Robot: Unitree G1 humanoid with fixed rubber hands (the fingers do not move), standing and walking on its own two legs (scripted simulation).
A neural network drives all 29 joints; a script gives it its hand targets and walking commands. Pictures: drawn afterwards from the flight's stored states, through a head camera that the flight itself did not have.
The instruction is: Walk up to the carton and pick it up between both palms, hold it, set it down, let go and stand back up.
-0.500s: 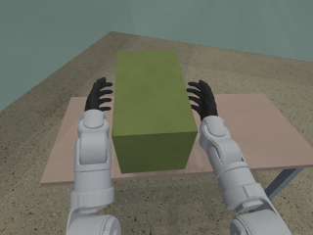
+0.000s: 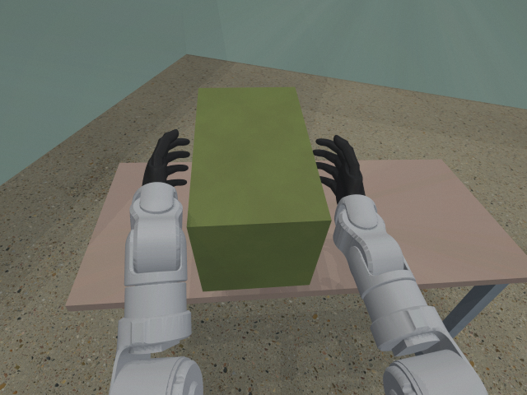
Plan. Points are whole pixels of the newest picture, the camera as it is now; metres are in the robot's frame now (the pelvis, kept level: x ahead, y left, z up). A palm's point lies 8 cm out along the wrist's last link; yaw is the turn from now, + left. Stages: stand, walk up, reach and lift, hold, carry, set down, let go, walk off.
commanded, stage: hold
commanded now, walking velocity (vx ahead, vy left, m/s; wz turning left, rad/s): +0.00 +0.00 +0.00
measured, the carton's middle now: (251, 182) +0.44 +0.02 +0.12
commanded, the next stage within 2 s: none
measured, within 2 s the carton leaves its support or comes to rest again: neither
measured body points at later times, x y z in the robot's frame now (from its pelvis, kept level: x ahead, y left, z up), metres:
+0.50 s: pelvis +0.00 +0.00 +0.00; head -0.03 +0.04 +0.45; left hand +0.37 +0.15 +0.18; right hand +0.37 -0.12 +0.17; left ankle +0.06 +0.11 -0.75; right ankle -0.01 -0.10 -0.75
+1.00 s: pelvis -0.01 +0.00 +0.00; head -0.04 +0.03 +0.45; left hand +0.37 +0.15 +0.19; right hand +0.36 -0.12 +0.18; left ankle +0.06 +0.11 -0.75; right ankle -0.01 -0.10 -0.75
